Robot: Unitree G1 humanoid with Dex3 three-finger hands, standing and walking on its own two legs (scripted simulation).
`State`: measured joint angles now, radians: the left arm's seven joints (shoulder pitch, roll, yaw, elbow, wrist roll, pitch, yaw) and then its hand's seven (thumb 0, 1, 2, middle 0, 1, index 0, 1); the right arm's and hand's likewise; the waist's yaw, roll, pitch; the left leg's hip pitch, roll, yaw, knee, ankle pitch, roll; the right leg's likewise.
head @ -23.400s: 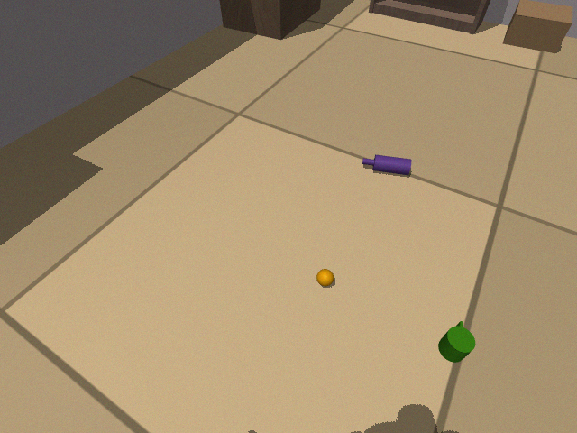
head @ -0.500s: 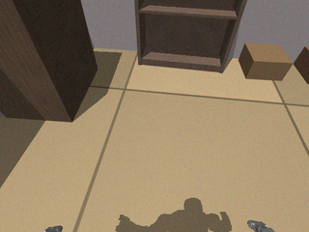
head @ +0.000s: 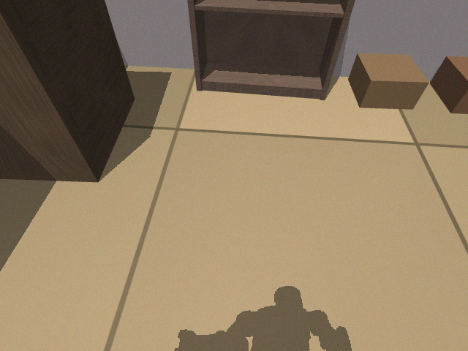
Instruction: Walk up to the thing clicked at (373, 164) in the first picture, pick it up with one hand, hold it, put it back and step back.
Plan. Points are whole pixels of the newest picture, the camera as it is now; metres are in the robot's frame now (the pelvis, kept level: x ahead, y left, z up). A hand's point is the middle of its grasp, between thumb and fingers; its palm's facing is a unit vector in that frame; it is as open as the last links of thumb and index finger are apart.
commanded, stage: stand
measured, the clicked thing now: out of the picture -0.16 -0.47 -0.74
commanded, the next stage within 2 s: none
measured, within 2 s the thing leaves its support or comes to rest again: neither
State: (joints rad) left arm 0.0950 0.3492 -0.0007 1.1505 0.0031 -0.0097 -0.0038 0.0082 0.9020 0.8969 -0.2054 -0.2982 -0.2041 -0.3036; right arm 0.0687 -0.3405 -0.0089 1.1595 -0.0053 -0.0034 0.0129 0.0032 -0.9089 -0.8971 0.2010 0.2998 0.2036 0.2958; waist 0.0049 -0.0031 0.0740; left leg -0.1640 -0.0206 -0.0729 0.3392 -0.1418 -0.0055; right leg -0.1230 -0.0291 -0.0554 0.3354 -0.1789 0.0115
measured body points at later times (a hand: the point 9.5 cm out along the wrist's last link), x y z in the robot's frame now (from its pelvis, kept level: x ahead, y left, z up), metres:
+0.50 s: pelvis +0.01 -0.01 +0.00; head +0.02 -0.01 +0.45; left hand +0.09 +0.29 -0.13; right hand +0.08 -0.31 -0.13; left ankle +0.03 +0.12 -0.75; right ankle +0.00 -0.12 -0.75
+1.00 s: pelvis +0.01 -0.02 +0.00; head +0.02 -0.02 +0.45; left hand +0.09 +0.28 -0.13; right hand +0.09 -0.32 -0.14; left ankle +0.03 +0.12 -0.75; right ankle +0.00 -0.12 -0.75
